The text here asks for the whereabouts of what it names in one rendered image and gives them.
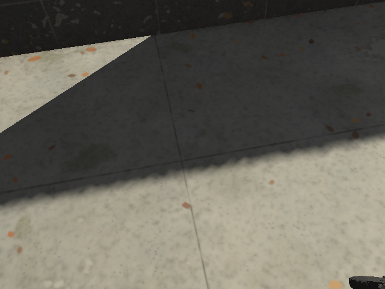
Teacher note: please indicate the right robot hand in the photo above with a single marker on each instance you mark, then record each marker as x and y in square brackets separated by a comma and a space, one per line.
[367, 282]

